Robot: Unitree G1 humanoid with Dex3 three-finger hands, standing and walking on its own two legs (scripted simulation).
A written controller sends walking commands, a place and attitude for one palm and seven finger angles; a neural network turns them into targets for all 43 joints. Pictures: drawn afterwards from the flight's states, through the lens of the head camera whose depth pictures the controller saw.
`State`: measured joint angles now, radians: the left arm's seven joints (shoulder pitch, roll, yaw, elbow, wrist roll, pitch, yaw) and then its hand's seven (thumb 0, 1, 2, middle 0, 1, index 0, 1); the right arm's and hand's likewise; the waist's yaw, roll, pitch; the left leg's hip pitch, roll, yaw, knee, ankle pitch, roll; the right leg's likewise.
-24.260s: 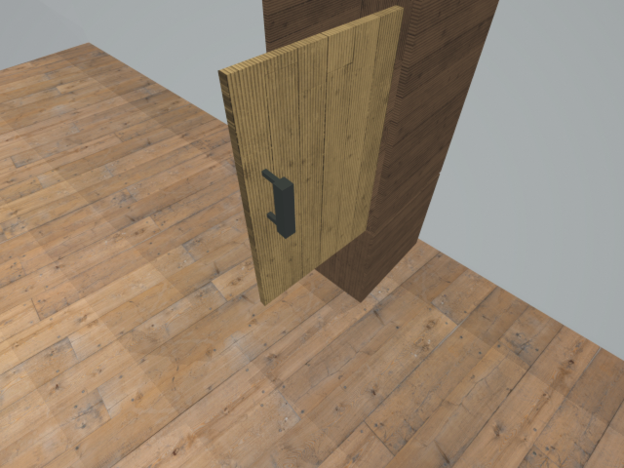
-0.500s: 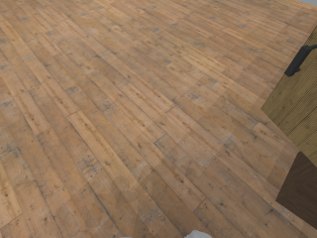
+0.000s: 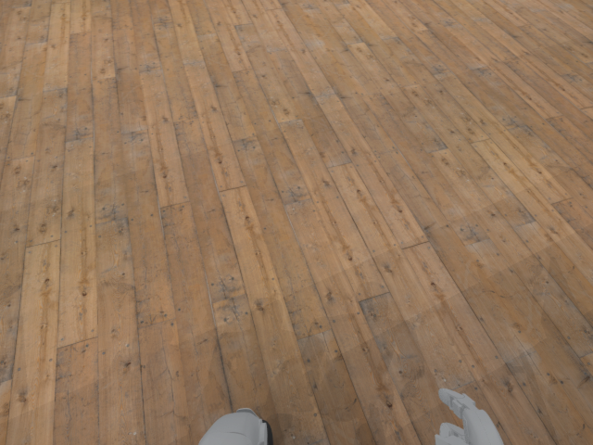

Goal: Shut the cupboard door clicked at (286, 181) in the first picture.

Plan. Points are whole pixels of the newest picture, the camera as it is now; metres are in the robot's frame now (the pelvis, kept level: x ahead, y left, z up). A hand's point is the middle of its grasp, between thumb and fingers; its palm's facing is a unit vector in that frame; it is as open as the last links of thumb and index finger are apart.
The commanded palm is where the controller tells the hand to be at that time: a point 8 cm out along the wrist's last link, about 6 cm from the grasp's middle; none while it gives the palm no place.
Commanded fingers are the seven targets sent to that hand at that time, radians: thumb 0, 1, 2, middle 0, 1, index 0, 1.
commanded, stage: turn to face it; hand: left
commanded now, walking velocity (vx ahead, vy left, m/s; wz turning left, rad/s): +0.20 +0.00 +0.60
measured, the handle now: out of the picture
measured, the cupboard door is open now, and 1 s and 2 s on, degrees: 64 64 64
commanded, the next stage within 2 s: none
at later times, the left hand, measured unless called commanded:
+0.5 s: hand (213, 368) +0.23 +0.15 -0.14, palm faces -0.04 -0.98 -0.21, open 7.3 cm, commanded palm none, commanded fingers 0.00 0.90 0.90 -0.20 -0.30 -0.20 -0.30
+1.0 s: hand (233, 279) +0.38 +0.15 -0.13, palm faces -0.37 -0.89 -0.27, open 7.4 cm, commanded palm none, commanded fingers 0.00 0.90 0.90 -0.20 -0.30 -0.20 -0.30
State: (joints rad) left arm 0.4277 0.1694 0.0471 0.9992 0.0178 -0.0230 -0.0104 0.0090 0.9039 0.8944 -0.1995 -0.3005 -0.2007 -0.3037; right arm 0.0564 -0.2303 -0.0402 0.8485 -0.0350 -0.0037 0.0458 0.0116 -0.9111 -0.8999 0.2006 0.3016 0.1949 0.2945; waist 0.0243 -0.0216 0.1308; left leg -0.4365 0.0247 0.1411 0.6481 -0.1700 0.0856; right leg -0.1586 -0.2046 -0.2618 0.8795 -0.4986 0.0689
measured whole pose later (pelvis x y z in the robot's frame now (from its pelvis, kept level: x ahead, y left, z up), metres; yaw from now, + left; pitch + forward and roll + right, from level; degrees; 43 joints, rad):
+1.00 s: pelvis +0.19 -0.01 +0.01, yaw -24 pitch +0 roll -1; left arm 0.15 0.26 0.08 0.86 0.02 0.05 -0.04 0.01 0.91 0.90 -0.19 -0.30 -0.19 -0.30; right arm 0.24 -0.22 -0.04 0.90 -0.03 0.03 -0.02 0.01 -0.90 -0.90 0.21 0.30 0.20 0.30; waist -0.01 0.03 0.09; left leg -0.23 0.16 0.22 0.64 -0.38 -0.04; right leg -0.28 -0.02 -0.08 0.59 -0.25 0.01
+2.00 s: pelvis +0.22 +0.00 +0.01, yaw -58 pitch +1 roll -1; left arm 0.18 0.24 0.07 0.89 0.01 0.07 -0.02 0.01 0.90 0.89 -0.20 -0.30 -0.20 -0.30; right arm 0.19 -0.23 -0.03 0.85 -0.02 0.02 -0.02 0.01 -0.91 -0.90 0.20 0.30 0.20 0.29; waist 0.00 -0.03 0.07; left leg -0.35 0.05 0.07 0.62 -0.27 -0.02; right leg -0.37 0.04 0.09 0.72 -0.41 0.02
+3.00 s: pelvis +0.20 -0.04 +0.02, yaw -83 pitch +1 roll -1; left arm 0.22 0.19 0.06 0.96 0.02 0.03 -0.02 0.01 0.91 0.89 -0.20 -0.30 -0.20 -0.30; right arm 0.25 -0.23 -0.04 0.98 -0.03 0.07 -0.01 0.01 -0.91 -0.90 0.21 0.30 0.20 0.30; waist -0.01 0.04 0.03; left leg -0.41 0.08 0.06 0.91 -0.48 -0.03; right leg -0.22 0.01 -0.03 0.53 -0.32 -0.03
